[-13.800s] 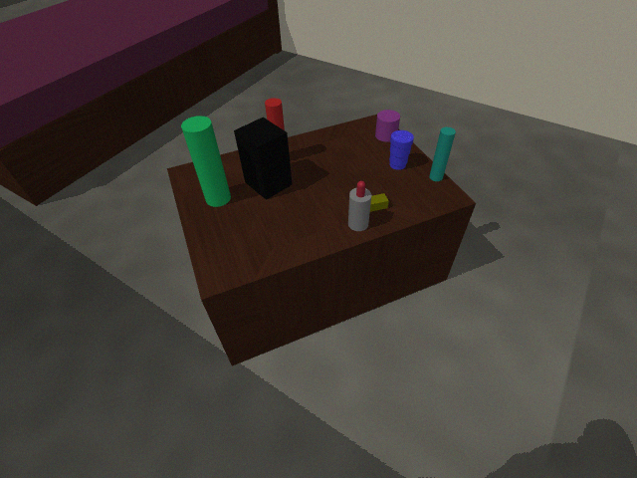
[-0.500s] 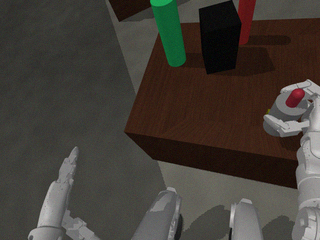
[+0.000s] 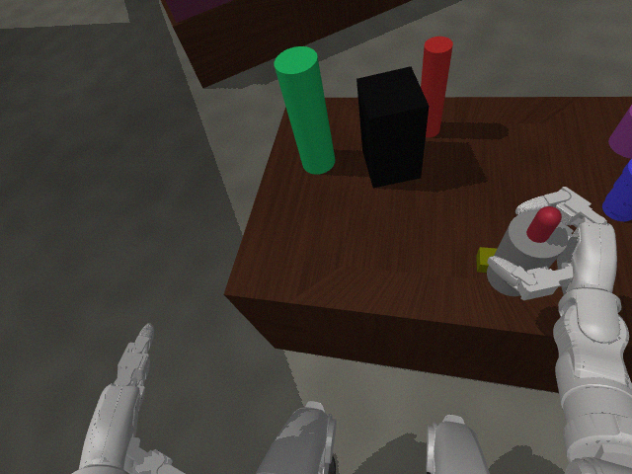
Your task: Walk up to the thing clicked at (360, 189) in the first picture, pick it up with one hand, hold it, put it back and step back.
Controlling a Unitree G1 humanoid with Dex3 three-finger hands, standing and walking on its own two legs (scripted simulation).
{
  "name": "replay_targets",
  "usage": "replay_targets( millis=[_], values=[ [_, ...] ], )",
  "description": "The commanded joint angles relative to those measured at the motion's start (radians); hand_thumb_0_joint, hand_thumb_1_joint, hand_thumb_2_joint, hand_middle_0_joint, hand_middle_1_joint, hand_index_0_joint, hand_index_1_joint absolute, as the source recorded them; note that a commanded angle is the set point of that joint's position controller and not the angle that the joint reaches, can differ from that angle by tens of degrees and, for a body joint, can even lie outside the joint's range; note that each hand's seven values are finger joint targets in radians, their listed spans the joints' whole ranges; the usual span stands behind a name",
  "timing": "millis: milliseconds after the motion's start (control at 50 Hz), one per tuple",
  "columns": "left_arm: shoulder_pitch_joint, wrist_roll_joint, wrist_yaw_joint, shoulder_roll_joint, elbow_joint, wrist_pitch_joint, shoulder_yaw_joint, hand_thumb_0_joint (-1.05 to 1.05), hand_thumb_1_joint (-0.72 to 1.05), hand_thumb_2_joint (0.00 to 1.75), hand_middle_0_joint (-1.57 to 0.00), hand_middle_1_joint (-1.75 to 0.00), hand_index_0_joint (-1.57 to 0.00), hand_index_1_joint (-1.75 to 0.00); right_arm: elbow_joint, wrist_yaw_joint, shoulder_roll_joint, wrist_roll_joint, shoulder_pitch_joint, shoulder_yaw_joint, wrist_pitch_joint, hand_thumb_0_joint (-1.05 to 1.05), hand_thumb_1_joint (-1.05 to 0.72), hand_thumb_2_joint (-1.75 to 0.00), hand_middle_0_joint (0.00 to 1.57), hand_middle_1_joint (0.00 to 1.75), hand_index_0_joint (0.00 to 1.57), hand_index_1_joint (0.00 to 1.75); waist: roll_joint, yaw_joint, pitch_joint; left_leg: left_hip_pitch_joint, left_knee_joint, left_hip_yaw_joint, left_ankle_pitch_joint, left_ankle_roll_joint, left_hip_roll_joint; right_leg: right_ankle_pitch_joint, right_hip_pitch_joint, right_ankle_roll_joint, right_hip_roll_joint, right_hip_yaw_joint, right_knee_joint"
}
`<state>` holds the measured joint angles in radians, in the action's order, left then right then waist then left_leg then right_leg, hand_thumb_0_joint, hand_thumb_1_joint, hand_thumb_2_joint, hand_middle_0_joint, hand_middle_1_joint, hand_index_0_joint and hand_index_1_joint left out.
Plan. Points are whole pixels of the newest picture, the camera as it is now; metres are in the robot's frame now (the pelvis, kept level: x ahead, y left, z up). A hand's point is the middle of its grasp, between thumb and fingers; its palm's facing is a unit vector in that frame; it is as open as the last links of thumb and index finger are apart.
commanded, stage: lift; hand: right
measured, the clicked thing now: (528, 248) +0.41 -0.18 +0.01
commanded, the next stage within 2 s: hold in 0.98 s
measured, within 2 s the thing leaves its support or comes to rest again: neither
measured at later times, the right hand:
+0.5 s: hand (553, 252) +0.37 -0.17 +0.08, palm faces +0.13 +0.99 -0.02, open 9.5 cm
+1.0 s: hand (566, 246) +0.36 -0.17 +0.11, palm faces +0.13 +0.99 -0.02, open 9.5 cm
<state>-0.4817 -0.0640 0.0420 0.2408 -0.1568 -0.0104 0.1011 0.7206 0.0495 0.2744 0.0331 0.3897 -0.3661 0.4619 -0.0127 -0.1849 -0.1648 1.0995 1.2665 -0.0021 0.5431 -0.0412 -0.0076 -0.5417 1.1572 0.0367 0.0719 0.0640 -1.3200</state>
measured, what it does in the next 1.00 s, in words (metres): rises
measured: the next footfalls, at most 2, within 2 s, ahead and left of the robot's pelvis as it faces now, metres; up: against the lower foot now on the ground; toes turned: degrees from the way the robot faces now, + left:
none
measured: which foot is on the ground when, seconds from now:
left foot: down 0.00-1.00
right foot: down 0.00-1.00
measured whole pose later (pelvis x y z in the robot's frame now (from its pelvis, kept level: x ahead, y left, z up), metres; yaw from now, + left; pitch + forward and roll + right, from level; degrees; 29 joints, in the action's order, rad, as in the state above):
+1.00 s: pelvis +0.02 +0.00 +0.06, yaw -1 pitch +10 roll +1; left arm -0.41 0.00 -0.04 0.22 0.14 -0.01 0.10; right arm 0.38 0.04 0.18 0.12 0.12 -0.20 0.33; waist -0.01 -0.07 -0.09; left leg 0.69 0.97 0.02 0.46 -0.04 0.02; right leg -0.44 0.72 0.03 0.05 0.02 -0.98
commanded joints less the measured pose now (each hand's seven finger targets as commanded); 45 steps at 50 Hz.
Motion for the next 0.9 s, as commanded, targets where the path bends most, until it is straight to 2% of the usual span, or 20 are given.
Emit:
replay_targets(
  millis=[0, 20, 60, 100, 160, 180, 220, 240, 260, 300, 400, 480, 500, 540, 580, 600, 660, 760, 840, 880],
  values=[
    [-0.031, 0.018, -0.029, 0.153, -0.165, -0.041, 0.11, 0.0, -0.55, 0.04, -0.05, -0.05, -0.05, -0.05, -0.29, -0.006, 0.131, 0.033, 0.274, 0.005, 0.06, 0.0, -0.16, -1.35, 1.29, 1.47, 1.34, 1.47, 0.127, 0.034, -0.421, -0.264, -0.207, -0.027, -0.301, 0.045, -0.028, 0.26, -0.402, -0.04, -0.047, -0.043, 0.23],
    [-0.039, 0.021, -0.03, 0.133, -0.132, -0.038, 0.098, 0.0, -0.54, 0.04, -0.05, -0.05, -0.05, -0.05, -0.286, -0.003, 0.1, 0.039, 0.279, 0.03, 0.054, 0.0, -0.17, -1.35, 1.3, 1.47, 1.35, 1.47, 0.119, 0.024, -0.367, -0.246, -0.22, -0.024, -0.273, 0.045, -0.027, 0.233, -0.389, -0.039, -0.048, -0.045, 0.241],
    [-0.027, 0.024, -0.039, 0.161, -0.121, -0.037, 0.126, 0.0, -0.55, 0.05, -0.05, -0.05, -0.05, -0.05, -0.354, -0.009, 0.138, 0.044, 0.3, 0.014, 0.051, 0.0, -0.18, -1.35, 1.3, 1.47, 1.35, 1.47, 0.11, 0.039, -0.378, -0.277, -0.241, -0.017, -0.256, 0.045, -0.022, 0.215, -0.407, -0.039, -0.05, -0.048, 0.26],
    [-0.013, 0.027, -0.043, 0.148, -0.137, -0.04, 0.104, 0.0, -0.55, 0.04, -0.05, -0.05, -0.05, -0.05, -0.367, -0.007, 0.085, 0.05, 0.262, 0.053, 0.039, 0.0, -0.19, -1.33, 1.29, 1.46, 1.34, 1.46, 0.073, 0.036, -0.356, -0.288, -0.264, -0.019, -0.245, 0.043, -0.022, 0.203, -0.428, -0.04, -0.048, -0.048, 0.279],
    [-0.004, 0.034, -0.046, 0.116, -0.067, -0.039, 0.079, 0.0, -0.55, 0.04, -0.05, -0.05, -0.05, -0.05, -0.323, -0.004, 0.073, 0.057, 0.203, 0.055, 0.025, 0.0, -0.2, -1.33, 1.3, 1.46, 1.34, 1.46, 0.067, 0.061, -0.251, -0.269, -0.29, -0.023, -0.183, 0.046, -0.021, 0.147, -0.415, -0.037, -0.051, -0.052, 0.326],
    [0.0, 0.035, -0.053, 0.15, -0.058, -0.042, 0.125, 0.0, -0.54, 0.04, -0.05, -0.05, -0.05, -0.04, -0.419, -0.006, 0.087, 0.062, 0.247, 0.057, 0.033, 0.0, -0.2, -1.33, 1.3, 1.46, 1.35, 1.46, 0.085, 0.057, -0.287, -0.286, -0.297, -0.014, -0.183, 0.046, -0.016, 0.144, -0.437, -0.037, -0.051, -0.052, 0.33],
    [0.022, 0.034, -0.051, 0.115, -0.064, -0.048, 0.076, 0.0, -0.54, 0.04, -0.05, -0.05, -0.05, -0.04, -0.406, -0.001, 0.066, 0.061, 0.191, 0.076, 0.026, 0.0, -0.19, -1.32, 1.28, 1.45, 1.33, 1.45, 0.093, 0.078, -0.282, -0.309, -0.308, -0.009, -0.196, 0.045, -0.011, 0.159, -0.452, -0.036, -0.053, -0.061, 0.34],
    [0.004, 0.037, -0.057, 0.144, -0.066, -0.048, 0.112, 0.0, -0.54, 0.03, -0.04, -0.05, -0.05, -0.04, -0.469, -0.002, 0.076, 0.065, 0.231, 0.075, 0.029, 0.0, -0.19, -1.31, 1.28, 1.44, 1.33, 1.44, 0.07, 0.062, -0.33, -0.33, -0.31, -0.011, -0.225, 0.043, -0.013, 0.185, -0.484, -0.038, -0.053, -0.057, 0.339],
    [0.009, 0.036, -0.06, 0.141, -0.045, -0.047, 0.098, 0.0, -0.54, 0.03, -0.05, -0.05, -0.05, -0.04, -0.47, -0.006, 0.092, 0.066, 0.209, 0.062, 0.026, 0.0, -0.2, -1.32, 1.29, 1.45, 1.33, 1.45, 0.085, 0.088, -0.327, -0.339, -0.311, -0.016, -0.235, 0.045, -0.014, 0.197, -0.503, -0.034, -0.054, -0.061, 0.352],
    [0.013, 0.039, -0.064, 0.136, -0.039, -0.047, 0.1, 0.0, -0.54, 0.03, -0.04, -0.05, -0.05, -0.04, -0.481, -0.007, 0.051, 0.074, 0.191, 0.094, 0.021, 0.0, -0.18, -1.32, 1.29, 1.45, 1.34, 1.45, 0.078, 0.07, -0.312, -0.337, -0.316, -0.031, -0.238, 0.043, -0.02, 0.194, -0.532, -0.033, -0.053, -0.057, 0.374],
    [0.035, 0.046, -0.076, 0.137, -0.024, -0.051, 0.095, 0.0, -0.54, 0.04, -0.05, -0.05, -0.05, -0.04, -0.548, -0.02, 0.08, 0.083, 0.164, 0.079, 0.014, 0.0, -0.19, -1.32, 1.3, 1.46, 1.35, 1.46, 0.069, 0.092, -0.325, -0.409, -0.35, -0.015, -0.285, 0.039, -0.01, 0.241, -0.564, -0.038, -0.059, -0.07, 0.382],
    [0.036, 0.05, -0.083, 0.131, 0.031, -0.05, 0.094, 0.0, -0.54, 0.03, -0.04, -0.05, -0.05, -0.04, -0.522, -0.02, 0.035, 0.086, 0.117, 0.113, 0.001, 0.0, -0.19, -1.33, 1.31, 1.47, 1.36, 1.47, 0.045, 0.086, -0.285, -0.413, -0.361, -0.017, -0.311, 0.036, -0.007, 0.27, -0.577, -0.039, -0.055, -0.069, 0.399],
    [0.04, 0.049, -0.086, 0.135, 0.028, -0.048, 0.099, 0.0, -0.54, 0.04, -0.05, -0.05, -0.05, -0.04, -0.573, -0.025, 0.076, 0.085, 0.161, 0.089, 0.003, 0.0, -0.19, -1.33, 1.31, 1.47, 1.36, 1.47, 0.057, 0.096, -0.304, -0.432, -0.366, -0.014, -0.326, 0.035, -0.005, 0.284, -0.585, -0.039, -0.057, -0.071, 0.398],
    [0.052, 0.05, -0.085, 0.126, 0.045, -0.047, 0.08, 0.0, -0.54, 0.04, -0.04, -0.05, -0.05, -0.04, -0.513, -0.018, 0.023, 0.086, 0.092, 0.129, -0.015, 0.0, -0.21, -1.33, 1.32, 1.47, 1.36, 1.47, 0.029, 0.098, -0.25, -0.433, -0.379, -0.018, -0.312, 0.035, -0.006, 0.271, -0.574, -0.039, -0.055, -0.072, 0.414],
    [0.054, 0.052, -0.08, 0.099, 0.079, -0.045, 0.053, 0.0, -0.54, 0.04, -0.05, -0.05, -0.05, -0.04, -0.486, -0.01, 0.014, 0.092, 0.059, 0.131, -0.022, 0.0, -0.2, -1.33, 1.31, 1.47, 1.36, 1.47, 0.045, 0.113, -0.206, -0.427, -0.379, -0.025, -0.299, 0.036, -0.006, 0.267, -0.562, -0.035, -0.055, -0.07, 0.432],
    [0.07, 0.056, -0.082, 0.115, 0.058, -0.048, 0.076, 0.0, -0.54, 0.03, -0.04, -0.05, -0.05, -0.04, -0.492, -0.008, 0.028, 0.095, 0.054, 0.115, -0.024, 0.0, -0.21, -1.33, 1.31, 1.47, 1.36, 1.47, 0.023, 0.106, -0.244, -0.449, -0.385, -0.019, -0.318, 0.033, -0.003, 0.279, -0.571, -0.04, -0.054, -0.071, 0.425],
    [0.058, 0.056, -0.082, 0.114, 0.044, -0.043, 0.066, 0.0, -0.54, 0.03, -0.04, -0.04, -0.05, -0.04, -0.546, -0.006, 0.05, 0.096, 0.062, 0.106, -0.034, 0.0, -0.21, -1.33, 1.32, 1.47, 1.36, 1.47, 0.021, 0.115, -0.289, -0.509, -0.399, -0.009, -0.369, 0.029, 0.001, 0.324, -0.606, -0.042, -0.059, -0.08, 0.426],
    [0.057, 0.063, -0.087, 0.124, 0.042, -0.042, 0.079, 0.0, -0.54, 0.03, -0.04, -0.05, -0.05, -0.04, -0.614, -0.013, 0.069, 0.107, 0.076, 0.097, -0.035, 0.0, -0.23, -1.31, 1.31, 1.45, 1.35, 1.45, 0.028, 0.115, -0.269, -0.524, -0.419, -0.014, -0.376, 0.029, 0.0, 0.338, -0.64, -0.04, -0.06, -0.08, 0.452],
    [0.052, 0.061, -0.089, 0.102, 0.135, -0.046, 0.074, 0.0, -0.54, 0.04, -0.05, -0.05, -0.05, -0.04, -0.576, -0.015, 0.026, 0.111, 0.052, 0.122, -0.038, 0.0, -0.21, -1.32, 1.3, 1.45, 1.35, 1.45, 0.028, 0.107, -0.196, -0.497, -0.434, -0.005, -0.365, 0.025, 0.006, 0.311, -0.615, -0.047, -0.061, -0.089, 0.451],
    [0.085, 0.062, -0.092, 0.108, 0.092, -0.054, 0.066, 0.0, -0.55, 0.04, -0.05, -0.05, -0.05, -0.05, -0.67, -0.017, 0.074, 0.107, 0.1, 0.104, -0.031, 0.0, -0.19, -1.31, 1.29, 1.44, 1.34, 1.44, 0.048, 0.121, -0.259, -0.529, -0.433, -0.003, -0.392, 0.027, 0.007, 0.345, -0.661, -0.044, -0.059, -0.086, 0.454]
  ],
)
